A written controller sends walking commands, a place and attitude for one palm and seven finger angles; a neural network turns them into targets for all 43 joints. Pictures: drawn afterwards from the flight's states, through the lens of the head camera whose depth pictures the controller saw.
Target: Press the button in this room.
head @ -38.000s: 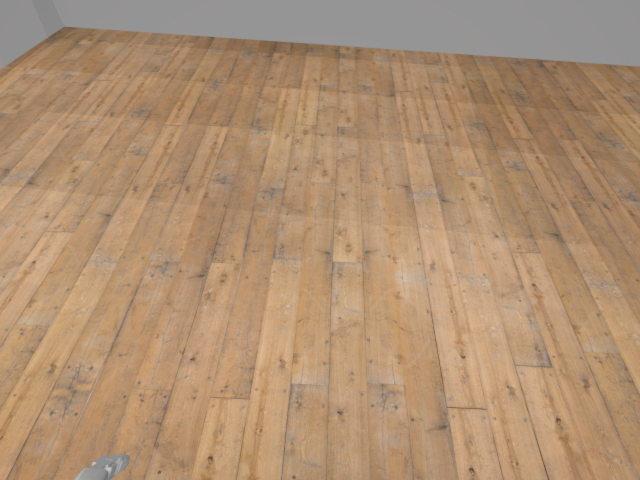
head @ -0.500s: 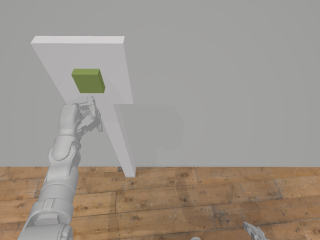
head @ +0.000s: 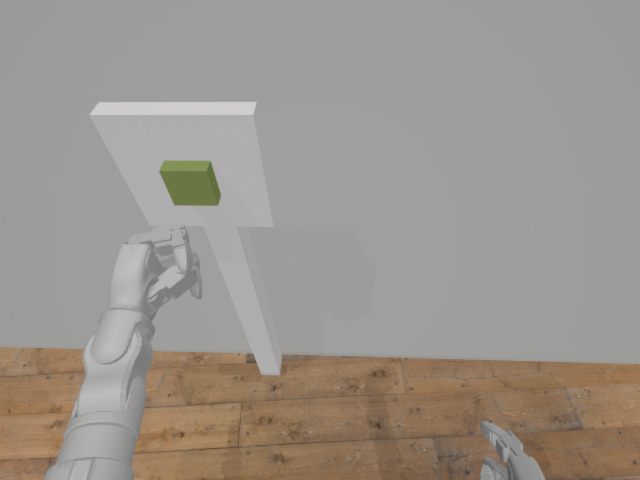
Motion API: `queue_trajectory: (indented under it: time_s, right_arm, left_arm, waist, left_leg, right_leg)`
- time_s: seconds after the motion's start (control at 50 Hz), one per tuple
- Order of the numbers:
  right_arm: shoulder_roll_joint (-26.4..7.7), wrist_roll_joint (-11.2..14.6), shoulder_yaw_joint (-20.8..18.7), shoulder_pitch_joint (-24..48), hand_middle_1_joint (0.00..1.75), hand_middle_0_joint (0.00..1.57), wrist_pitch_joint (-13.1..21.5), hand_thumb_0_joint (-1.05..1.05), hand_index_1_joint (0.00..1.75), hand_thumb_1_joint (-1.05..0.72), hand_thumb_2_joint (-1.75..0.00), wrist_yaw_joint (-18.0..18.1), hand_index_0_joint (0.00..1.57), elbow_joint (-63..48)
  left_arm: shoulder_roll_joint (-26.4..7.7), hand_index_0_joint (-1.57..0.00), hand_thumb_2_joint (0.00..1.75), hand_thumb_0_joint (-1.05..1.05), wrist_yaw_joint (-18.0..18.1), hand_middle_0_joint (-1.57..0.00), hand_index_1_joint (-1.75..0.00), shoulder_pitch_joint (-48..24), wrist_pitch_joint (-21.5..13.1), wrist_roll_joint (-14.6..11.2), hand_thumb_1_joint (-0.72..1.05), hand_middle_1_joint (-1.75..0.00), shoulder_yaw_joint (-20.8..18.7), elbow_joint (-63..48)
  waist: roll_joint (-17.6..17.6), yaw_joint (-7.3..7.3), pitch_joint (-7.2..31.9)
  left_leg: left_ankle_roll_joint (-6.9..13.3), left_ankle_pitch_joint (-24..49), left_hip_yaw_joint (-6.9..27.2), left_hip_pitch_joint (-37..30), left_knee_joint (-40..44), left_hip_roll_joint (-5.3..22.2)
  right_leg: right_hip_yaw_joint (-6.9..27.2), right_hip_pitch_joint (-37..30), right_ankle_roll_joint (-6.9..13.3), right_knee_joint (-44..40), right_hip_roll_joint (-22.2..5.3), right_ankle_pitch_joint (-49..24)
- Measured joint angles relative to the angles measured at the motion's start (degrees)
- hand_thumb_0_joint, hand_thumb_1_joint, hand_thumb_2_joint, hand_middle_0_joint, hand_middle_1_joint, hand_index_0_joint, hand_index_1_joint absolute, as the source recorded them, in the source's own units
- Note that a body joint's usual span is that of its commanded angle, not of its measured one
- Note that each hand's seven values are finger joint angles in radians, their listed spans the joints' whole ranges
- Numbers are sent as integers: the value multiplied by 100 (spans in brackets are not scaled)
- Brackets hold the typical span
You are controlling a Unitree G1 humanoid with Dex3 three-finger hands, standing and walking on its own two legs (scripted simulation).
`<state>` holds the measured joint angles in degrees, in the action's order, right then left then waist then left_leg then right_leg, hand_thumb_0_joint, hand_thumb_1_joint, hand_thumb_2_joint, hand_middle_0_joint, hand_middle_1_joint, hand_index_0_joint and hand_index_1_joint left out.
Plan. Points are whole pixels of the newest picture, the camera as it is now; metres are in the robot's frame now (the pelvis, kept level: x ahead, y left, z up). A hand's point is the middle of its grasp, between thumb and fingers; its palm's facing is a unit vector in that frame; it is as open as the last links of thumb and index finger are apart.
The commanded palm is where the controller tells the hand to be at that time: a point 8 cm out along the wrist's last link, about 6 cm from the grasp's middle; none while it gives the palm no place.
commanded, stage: draw the hand back to the body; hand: left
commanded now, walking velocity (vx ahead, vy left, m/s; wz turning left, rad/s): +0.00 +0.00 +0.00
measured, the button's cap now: (192, 182) +0.49 +0.21 +0.10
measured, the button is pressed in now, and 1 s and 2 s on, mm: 0 0 0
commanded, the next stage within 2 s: step back with the hand held close in 1.30 s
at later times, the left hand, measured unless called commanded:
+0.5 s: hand (120, 326) +0.25 +0.21 +0.13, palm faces +0.22 -0.94 -0.26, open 3.1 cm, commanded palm +0.20 +0.26 +0.14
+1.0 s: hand (10, 369) +0.18 +0.26 +0.18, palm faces +0.40 -0.83 -0.39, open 3.1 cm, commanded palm +0.13 +0.30 +0.19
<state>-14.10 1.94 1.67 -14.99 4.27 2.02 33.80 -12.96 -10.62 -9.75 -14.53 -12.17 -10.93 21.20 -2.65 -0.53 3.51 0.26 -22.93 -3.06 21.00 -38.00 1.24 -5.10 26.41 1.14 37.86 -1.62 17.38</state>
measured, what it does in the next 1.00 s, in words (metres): stands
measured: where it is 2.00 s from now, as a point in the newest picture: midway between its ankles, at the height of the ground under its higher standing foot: outside the picture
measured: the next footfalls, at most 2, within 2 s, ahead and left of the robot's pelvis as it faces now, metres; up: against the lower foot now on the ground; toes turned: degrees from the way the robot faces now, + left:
none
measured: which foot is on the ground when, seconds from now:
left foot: down 0.00-1.00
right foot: down 0.00-1.00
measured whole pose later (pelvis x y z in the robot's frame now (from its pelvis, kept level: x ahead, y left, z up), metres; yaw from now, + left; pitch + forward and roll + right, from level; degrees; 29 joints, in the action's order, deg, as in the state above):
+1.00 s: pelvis +0.01 +0.02 +0.02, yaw +0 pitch -5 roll -1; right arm -12.2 -0.8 1.5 -12.5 7.1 3.1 35.5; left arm -18.2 6.1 30.0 -5.6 -2.1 -14.7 -26.5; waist -4.3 4.0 -1.0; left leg 1.8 -17.6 -3.3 1.5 -23.8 0.0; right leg -4.9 6.0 -0.7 22.2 -1.8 11.3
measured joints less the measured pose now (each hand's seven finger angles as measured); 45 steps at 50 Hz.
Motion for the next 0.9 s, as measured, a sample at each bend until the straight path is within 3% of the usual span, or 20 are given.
queue_trajectory:
  time_s: [0.34,0.42,0.54,0.68,0.9]
  right_arm:
    - [-58,74,88,146,30,20,480,2,30,-91,-90,212,20,11]
    - [24,-47,81,307,30,20,512,2,30,-91,-90,237,20,85]
    - [45,-151,51,378,30,20,396,2,30,-91,-90,242,20,159]
    - [92,-220,41,367,30,20,284,2,30,-90,-90,213,20,248]
    - [181,-279,10,292,30,20,251,2,30,-90,-90,103,20,187]
  left_arm:
    - [-121,-130,90,2,-252,-130,-150,1118,820,-253,90,-150,-110,-1520]
    - [-278,-130,90,2,585,-130,-150,1669,884,352,90,-150,88,-2255]
    - [-297,-130,90,2,1337,-130,-150,2376,916,815,90,-150,236,-2982]
    - [-329,-130,90,2,1607,-130,-150,2821,931,979,90,-150,151,-3493]
    - [-426,-131,90,2,1642,-131,-150,3650,898,1014,89,-150,-149,-4443]
  waist:
    - [-79,181,-136]
    - [-67,206,-266]
    - [-79,319,-457]
    - [-115,398,-536]
    - [-167,403,-480]
  left_leg:
    - [2,234,44,-712,462,-14]
    - [6,365,24,-1078,786,-8]
    - [40,574,24,-1539,1256,-33]
    - [88,651,26,-1847,1501,-89]
    - [145,572,-21,-1967,1489,-130]
  right_leg:
    - [-50,-750,0,-487,15,-221]
    - [-34,-1117,-10,-825,48,-360]
    - [-41,-1609,-43,-1342,57,-592]
    - [-41,-1923,-101,-1585,19,-669]
    - [11,-2036,-175,-1590,-18,-626]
